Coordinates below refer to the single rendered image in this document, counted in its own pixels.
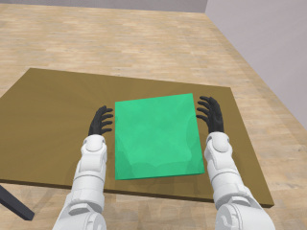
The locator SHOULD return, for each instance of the left robot forearm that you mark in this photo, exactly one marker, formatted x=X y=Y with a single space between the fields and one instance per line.
x=89 y=180

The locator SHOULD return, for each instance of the right robot forearm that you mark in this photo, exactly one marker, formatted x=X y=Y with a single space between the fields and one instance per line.
x=224 y=177

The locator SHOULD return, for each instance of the carton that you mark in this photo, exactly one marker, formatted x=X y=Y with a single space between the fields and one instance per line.
x=157 y=137

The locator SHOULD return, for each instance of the right robot upper arm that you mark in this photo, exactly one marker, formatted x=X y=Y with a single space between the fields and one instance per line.
x=232 y=216

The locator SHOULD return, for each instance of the right robot hand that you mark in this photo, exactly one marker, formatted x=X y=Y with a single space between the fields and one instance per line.
x=214 y=119

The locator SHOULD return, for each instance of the left robot hand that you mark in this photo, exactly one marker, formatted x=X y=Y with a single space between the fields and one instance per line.
x=97 y=124

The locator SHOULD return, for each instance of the table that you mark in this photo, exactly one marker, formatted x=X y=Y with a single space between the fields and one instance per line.
x=46 y=115

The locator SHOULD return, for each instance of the left robot upper arm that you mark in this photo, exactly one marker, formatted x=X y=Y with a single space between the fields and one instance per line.
x=85 y=221

